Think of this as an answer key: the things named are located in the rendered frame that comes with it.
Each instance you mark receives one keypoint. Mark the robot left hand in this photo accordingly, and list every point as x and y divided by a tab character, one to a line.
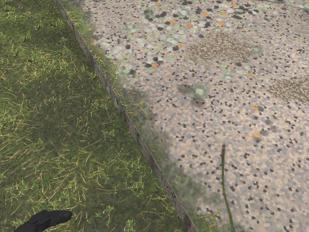
43	220

